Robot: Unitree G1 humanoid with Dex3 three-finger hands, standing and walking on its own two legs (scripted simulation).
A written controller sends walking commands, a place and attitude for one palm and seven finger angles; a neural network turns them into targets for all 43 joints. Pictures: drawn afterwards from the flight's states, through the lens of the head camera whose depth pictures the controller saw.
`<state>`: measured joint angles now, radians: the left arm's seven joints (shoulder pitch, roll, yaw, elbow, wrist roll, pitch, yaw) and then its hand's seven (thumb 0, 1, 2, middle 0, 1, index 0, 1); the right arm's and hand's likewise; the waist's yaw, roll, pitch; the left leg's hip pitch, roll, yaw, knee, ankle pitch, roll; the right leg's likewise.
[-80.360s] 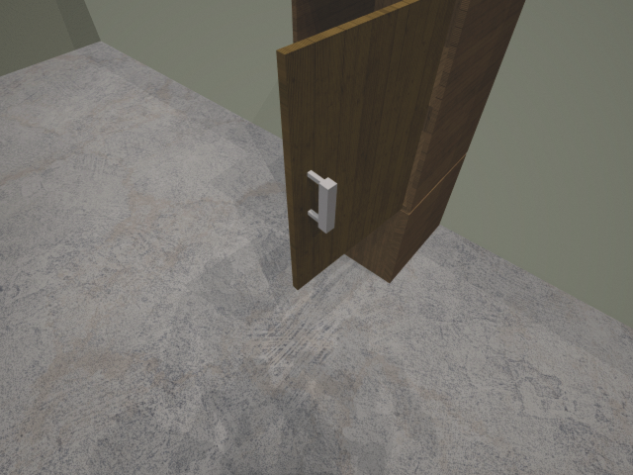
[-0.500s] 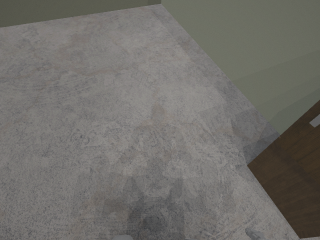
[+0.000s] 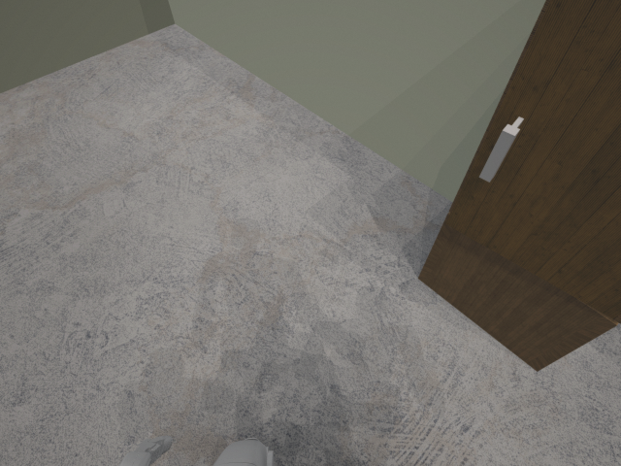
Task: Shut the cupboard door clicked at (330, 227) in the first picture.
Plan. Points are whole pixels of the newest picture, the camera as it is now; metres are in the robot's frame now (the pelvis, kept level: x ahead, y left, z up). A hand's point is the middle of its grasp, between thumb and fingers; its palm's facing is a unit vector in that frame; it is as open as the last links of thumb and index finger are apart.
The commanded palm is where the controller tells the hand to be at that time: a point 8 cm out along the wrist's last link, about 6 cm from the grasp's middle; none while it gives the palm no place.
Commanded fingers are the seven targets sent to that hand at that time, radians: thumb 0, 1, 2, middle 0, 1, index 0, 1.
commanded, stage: turn to face it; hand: left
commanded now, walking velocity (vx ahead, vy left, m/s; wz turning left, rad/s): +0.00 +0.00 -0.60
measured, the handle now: (502, 149) +0.67 -0.35 -0.04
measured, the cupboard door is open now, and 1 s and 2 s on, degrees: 6 6 6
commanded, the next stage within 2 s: take the last steps up to it in 0.98 s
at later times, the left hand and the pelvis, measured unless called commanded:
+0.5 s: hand (202, 431) +0.18 +0.18 -0.16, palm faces -0.28 -0.92 -0.27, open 7.4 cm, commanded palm none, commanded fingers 0.00 0.90 0.90 -0.20 -0.30 -0.20 -0.30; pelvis +0.02 +0.00 -0.01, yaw -18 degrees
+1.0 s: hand (219, 397) +0.23 +0.16 -0.16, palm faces -0.47 -0.86 -0.19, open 7.4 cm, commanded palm none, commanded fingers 0.00 0.90 0.90 -0.20 -0.30 -0.20 -0.30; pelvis +0.05 +0.02 +0.01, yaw -31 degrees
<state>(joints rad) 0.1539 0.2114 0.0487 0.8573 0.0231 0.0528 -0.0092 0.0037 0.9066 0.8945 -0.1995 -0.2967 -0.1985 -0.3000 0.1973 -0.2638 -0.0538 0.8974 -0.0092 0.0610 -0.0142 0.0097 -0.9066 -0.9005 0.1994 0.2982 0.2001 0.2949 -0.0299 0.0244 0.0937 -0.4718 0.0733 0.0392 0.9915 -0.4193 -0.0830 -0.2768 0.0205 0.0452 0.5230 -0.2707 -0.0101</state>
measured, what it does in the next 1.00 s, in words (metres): steps on the spot, turning right: left foot, then right foot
